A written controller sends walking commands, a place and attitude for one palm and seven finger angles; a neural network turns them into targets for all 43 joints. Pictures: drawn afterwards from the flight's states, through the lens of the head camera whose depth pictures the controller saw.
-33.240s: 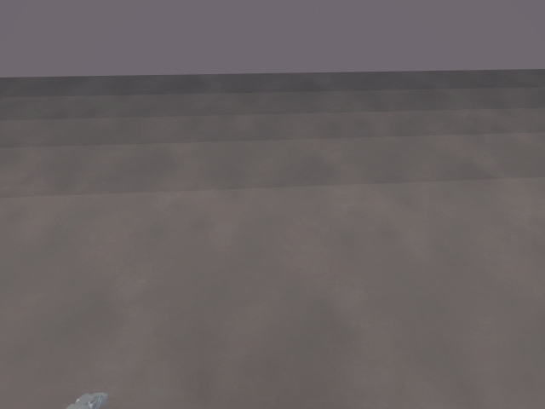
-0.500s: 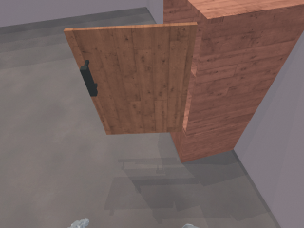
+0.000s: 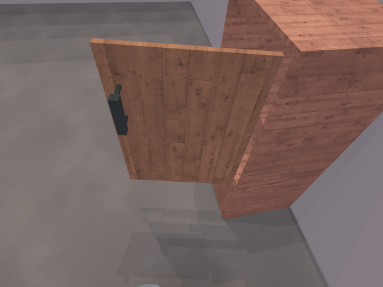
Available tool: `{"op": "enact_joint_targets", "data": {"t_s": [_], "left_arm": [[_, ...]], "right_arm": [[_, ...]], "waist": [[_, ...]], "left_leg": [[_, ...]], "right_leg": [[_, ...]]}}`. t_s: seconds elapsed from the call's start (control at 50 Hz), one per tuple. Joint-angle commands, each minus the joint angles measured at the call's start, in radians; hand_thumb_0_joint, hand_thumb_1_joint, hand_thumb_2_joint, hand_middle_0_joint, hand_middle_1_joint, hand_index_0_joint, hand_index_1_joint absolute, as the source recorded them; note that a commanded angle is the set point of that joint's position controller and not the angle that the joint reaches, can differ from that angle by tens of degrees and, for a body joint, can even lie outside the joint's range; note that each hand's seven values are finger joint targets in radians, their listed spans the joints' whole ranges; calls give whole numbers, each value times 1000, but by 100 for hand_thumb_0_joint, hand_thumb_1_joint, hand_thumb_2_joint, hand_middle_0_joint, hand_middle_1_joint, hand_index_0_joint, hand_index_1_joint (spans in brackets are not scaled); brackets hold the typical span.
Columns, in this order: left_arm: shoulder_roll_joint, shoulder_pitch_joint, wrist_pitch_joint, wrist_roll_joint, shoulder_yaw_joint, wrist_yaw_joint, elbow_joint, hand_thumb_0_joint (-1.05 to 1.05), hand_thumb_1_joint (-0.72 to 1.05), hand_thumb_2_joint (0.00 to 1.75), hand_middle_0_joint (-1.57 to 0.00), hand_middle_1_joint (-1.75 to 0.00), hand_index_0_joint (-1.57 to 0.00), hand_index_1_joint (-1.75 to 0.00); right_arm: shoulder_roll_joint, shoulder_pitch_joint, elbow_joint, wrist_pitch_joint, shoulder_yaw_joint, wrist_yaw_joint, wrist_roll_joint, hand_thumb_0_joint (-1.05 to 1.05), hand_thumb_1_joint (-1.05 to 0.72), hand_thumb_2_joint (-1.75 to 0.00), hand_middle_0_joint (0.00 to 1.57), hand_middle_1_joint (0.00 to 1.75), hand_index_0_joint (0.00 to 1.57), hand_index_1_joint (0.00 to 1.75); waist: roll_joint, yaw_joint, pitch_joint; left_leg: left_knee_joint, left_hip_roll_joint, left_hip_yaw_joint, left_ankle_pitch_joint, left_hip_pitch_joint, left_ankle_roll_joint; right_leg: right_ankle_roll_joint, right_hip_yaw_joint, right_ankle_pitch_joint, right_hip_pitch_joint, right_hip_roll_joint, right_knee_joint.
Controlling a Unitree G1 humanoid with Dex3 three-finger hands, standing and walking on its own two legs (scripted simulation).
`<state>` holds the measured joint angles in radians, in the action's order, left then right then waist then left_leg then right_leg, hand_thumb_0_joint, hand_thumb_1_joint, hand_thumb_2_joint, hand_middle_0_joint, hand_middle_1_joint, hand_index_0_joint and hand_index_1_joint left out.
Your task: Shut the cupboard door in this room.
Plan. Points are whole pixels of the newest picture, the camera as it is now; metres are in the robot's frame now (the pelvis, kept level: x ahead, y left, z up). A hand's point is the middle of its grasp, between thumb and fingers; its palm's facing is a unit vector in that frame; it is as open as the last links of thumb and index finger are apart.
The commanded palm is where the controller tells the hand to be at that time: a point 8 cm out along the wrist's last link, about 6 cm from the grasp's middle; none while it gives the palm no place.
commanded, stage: come to a stop and stand still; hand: left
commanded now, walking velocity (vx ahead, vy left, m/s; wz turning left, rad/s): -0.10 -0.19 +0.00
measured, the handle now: (120, 110) +0.51 +0.24 +0.03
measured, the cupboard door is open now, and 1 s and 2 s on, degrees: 77 77 77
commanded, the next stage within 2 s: look again from close up in 1.28 s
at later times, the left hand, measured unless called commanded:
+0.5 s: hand out of the picture -0.01 +0.13 -0.17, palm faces +0.00 -0.98 -0.21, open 7.3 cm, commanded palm none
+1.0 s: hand out of the picture -0.02 +0.11 -0.17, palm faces +0.04 -0.99 -0.14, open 7.4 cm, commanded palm none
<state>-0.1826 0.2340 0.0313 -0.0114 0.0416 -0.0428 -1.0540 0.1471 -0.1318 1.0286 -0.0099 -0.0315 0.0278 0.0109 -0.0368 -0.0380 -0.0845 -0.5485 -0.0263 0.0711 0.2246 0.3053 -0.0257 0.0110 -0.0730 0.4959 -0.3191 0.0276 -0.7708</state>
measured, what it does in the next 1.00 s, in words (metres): steps on the spot: right foot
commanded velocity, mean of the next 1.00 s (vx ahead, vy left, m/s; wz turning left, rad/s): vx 0.00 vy -0.01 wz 0.00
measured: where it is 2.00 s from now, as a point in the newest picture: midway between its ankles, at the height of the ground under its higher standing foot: outside the picture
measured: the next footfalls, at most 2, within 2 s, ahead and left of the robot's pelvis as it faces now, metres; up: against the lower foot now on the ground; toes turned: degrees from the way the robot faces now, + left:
right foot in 0.32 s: -0.03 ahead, -0.16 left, +0.00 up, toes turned -3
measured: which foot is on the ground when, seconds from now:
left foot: down 0.00-1.00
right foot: up 0.00-0.30, down 0.32-1.00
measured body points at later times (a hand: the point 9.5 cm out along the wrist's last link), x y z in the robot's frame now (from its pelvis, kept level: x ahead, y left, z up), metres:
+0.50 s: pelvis -0.04 -0.05 +0.00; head -0.03 -0.06 +0.45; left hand -0.01 +0.18 -0.15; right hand -0.04 -0.28 -0.16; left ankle +0.02 +0.10 -0.73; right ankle -0.07 -0.16 -0.73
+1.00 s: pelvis -0.01 -0.04 +0.01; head +0.01 -0.04 +0.46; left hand -0.02 +0.16 -0.16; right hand -0.02 -0.26 -0.15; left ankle +0.02 +0.10 -0.73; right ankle -0.07 -0.16 -0.73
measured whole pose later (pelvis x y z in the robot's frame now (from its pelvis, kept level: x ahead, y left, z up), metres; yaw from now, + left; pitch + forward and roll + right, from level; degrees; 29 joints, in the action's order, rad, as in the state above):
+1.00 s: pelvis -0.01 -0.04 +0.01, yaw +0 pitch -1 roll +0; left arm -0.11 0.30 0.00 -0.01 0.01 -0.03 -1.12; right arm 0.12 -0.27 1.14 0.00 -0.02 0.04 0.01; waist -0.02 0.00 -0.05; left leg -0.46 -0.05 0.00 0.19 0.25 0.04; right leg 0.01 -0.05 0.32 -0.10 0.02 -0.44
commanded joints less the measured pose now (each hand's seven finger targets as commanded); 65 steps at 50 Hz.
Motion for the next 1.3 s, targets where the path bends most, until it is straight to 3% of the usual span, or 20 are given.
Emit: {"op": "enact_joint_targets", "data": {"t_s": [0.0, 0.04, 0.1, 0.18, 0.22, 0.26, 0.28, 0.3, 0.32, 0.34, 0.36, 0.4, 0.42, 0.44, 0.46, 0.48, 0.54, 0.72, 0.92, 1.28], "left_arm": [[-87, 89, 2, -2, 33, 4, 36, 0, 90, 90, -20, -30, -20, -30], [-89, 79, 5, -5, 36, 13, 47, 0, 90, 90, -20, -30, -20, -30], [-77, 62, 14, -5, 33, 19, 67, 0, 90, 90, -20, -30, -20, -30], [-49, 38, 6, -5, 15, 28, 69, 0, 90, 90, -20, -30, -20, -30], [-48, 74, -2, -3, 9, 26, 45, 0, 90, 90, -20, -30, -20, -30], [-76, 145, -16, -7, 10, 22, 16, 0, 90, 90, -20, -30, -20, -30], [-130, 128, -24, -13, 13, 16, 21, 0, 90, 90, -20, -30, -20, -30], [-179, 62, -25, -10, 13, 16, 41, 0, 90, 90, -20, -30, -20, -30], [-181, 19, -32, -10, 15, 16, 54, 0, 90, 90, -20, -30, -20, -30], [-167, -12, -36, -9, 12, 15, 51, 0, 90, 90, -20, -30, -20, -30], [-143, -38, -37, -5, 4, 15, 48, 0, 90, 90, -20, -30, -20, -30], [-115, -20, -38, 3, -4, 15, 36, 0, 90, 90, -20, -30, -20, -30], [-102, 2, -39, 5, -8, 15, 27, 0, 90, 90, -20, -30, -20, -30], [-94, 23, -38, 5, -9, 15, 20, 0, 90, 90, -20, -30, -20, -30], [-84, 40, -35, 4, -10, 13, 10, 0, 90, 90, -20, -30, -20, -30], [-92, 33, -31, 3, -7, 13, 4, 0, 90, 90, -20, -30, -20, -30], [-90, 56, -30, 7, -6, 15, -5, 0, 90, 90, -20, -30, -20, -30], [-52, 101, -37, 8, -10, 10, -30, 0, 90, 90, -20, -30, -20, -30], [-29, 140, -41, 4, -12, 4, -44, 0, 90, 90, -20, -30, -20, -30], [-62, 140, -46, 0, -18, 3, -40, 0, 90, 90, -20, -30, -20, -30]], "right_arm": [[175, -45, -51, 4, -40, 24, 10, 0, -90, -90, 20, 30, 20, 30], [168, -42, -60, 7, -44, 24, 7, 0, -90, -90, 20, 30, 20, 30], [181, -64, -56, 7, -53, 20, 8, 0, -90, -90, 20, 30, 20, 30], [198, -76, -41, 0, -64, 8, 16, 0, -90, -90, 20, 30, 20, 30], [196, -78, -30, -3, -65, 1, 13, 0, -90, -90, 20, 30, 20, 30], [160, -73, -27, -3, -60, -4, 2, 0, -90, -90, 20, 30, 20, 30], [109, -76, -36, -5, -52, -9, -6, 0, -90, -90, 20, 30, 20, 30], [68, -57, -51, -9, -34, -17, -6, 0, -90, -90, 20, 30, 20, 30], [73, -34, -55, -15, -31, -18, 3, 0, -90, -90, 20, 30, 20, 30], [78, -46, -42, -17, -29, -17, 6, 0, -90, -90, 20, 30, 20, 30], [82, -93, -11, -11, -26, -14, 8, 0, -90, -90, 20, 30, 20, 30], [84, -161, 34, 3, -18, -11, 3, 0, -90, -90, 20, 30, 20, 30], [94, -169, 42, 9, -15, -8, 2, 0, -90, -90, 20, 30, 20, 30], [97, -168, 48, 9, -13, -5, 1, 0, -90, -90, 20, 30, 20, 30], [100, -161, 56, 6, -14, -4, 2, 0, -90, -90, 20, 30, 20, 30], [93, -167, 63, 4, -12, -5, 2, 0, -90, -90, 20, 30, 20, 30], [82, -192, 78, 4, -4, -1, 3, 0, -90, -90, 20, 30, 20, 30], [67, -225, 95, 17, -2, 9, 0, 0, -90, -90, 20, 30, 20, 30], [62, -201, 89, 25, -7, 14, -4, 0, -90, -90, 20, 30, 20, 30], [104, -141, 63, 33, -7, 14, -5, 0, -90, -90, 20, 30, 20, 30]], "waist": [[173, 23, 126], [128, 29, 133], [190, 47, 155], [238, 69, 154], [219, 55, 147], [117, 21, 137], [-26, 33, 103], [-112, 47, 48], [-171, 41, 27], [-205, 52, 5], [-166, 75, -1], [-73, 78, 28], [-49, 68, 15], [-74, 56, -12], [-57, 51, -34], [-3, 56, -62], [43, 47, -55], [17, 40, 8], [33, 37, 18], [36, 31, 39]], "left_leg": [[191, -306, -233, -607, -142, -176], [198, -295, -203, -543, -143, -164], [229, -282, -211, -374, -171, -154], [262, -266, -235, -134, -155, -137], [255, -229, -226, -50, -104, -106], [173, -151, -159, 18, -9, -34], [65, -71, -93, 104, 64, 21], [25, -20, -42, 155, 54, 51], [-16, -19, -51, 147, 14, 49], [-26, -26, -60, 109, -32, 44], [-2, -26, -64, 22, -74, 42], [80, -38, -87, -99, -129, 38], [110, -53, -107, -116, -125, 35], [127, -65, -115, -96, -119, 32], [125, -59, -111, -48, -113, 38], [130, -53, -108, -25, -100, 43], [152, -55, -113, -26, -88, 38], [142, -65, -111, -133, -120, 32], [135, -73, -108, -185, -147, 24], [131, -72, -106, -306, -192, 15]], "right_leg": [[18, 111, 32, -132, -7, -360], [30, 105, -8, -147, 0, -366], [39, 88, -11, -135, 9, -265], [23, 36, 17, -27, 13, 20], [13, 7, -71, 70, -6, 185], [2, 24, -241, 222, 20, 439], [-49, 196, -187, 206, 153, 516], [-103, 274, -100, 72, 264, 572], [-126, 294, -84, -19, 264, 590], [-122, 265, -93, -66, 235, 582], [-107, 217, -153, -64, 194, 537], [-63, 136, -182, -25, 128, 458], [-47, 123, -167, -11, 104, 450], [-40, 119, -132, -13, 87, 467], [-40, 134, -65, -38, 95, 497], [-39, 138, -33, -47, 96, 501], [-40, 132, -62, -3, 81, 492], [-36, 106, -217, 75, 74, 462], [-27, 89, -319, 98, 72, 442], [-14, 72, -459, 158, 87, 431]]}}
